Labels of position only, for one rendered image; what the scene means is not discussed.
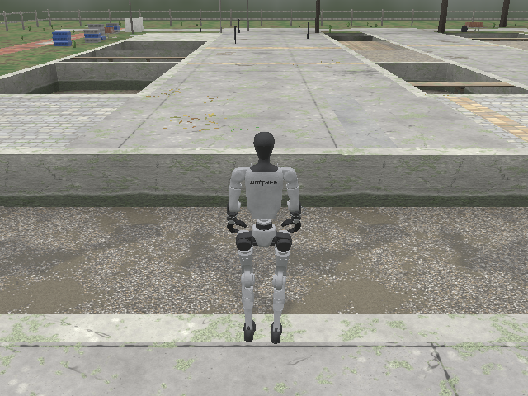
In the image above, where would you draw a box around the robot left upper arm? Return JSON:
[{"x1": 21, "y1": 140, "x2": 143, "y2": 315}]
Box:
[{"x1": 229, "y1": 167, "x2": 247, "y2": 213}]

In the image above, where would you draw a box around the robot left shin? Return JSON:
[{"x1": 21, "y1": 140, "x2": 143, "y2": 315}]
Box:
[{"x1": 241, "y1": 273, "x2": 254, "y2": 330}]

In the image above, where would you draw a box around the robot right forearm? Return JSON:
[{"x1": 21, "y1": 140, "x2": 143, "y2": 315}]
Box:
[{"x1": 290, "y1": 201, "x2": 301, "y2": 224}]

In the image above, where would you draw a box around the robot left hand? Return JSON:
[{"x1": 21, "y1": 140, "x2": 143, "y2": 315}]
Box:
[{"x1": 227, "y1": 220, "x2": 247, "y2": 233}]

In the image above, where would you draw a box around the robot right upper arm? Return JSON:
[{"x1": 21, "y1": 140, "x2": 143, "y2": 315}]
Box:
[{"x1": 281, "y1": 167, "x2": 300, "y2": 212}]

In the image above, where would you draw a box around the robot right hand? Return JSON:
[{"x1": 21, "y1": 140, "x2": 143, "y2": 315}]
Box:
[{"x1": 281, "y1": 219, "x2": 301, "y2": 233}]

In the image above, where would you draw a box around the robot left forearm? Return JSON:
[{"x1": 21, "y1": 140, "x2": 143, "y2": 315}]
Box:
[{"x1": 227, "y1": 202, "x2": 238, "y2": 224}]

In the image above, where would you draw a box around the robot left thigh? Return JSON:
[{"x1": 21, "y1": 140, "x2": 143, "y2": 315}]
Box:
[{"x1": 236, "y1": 230, "x2": 255, "y2": 288}]

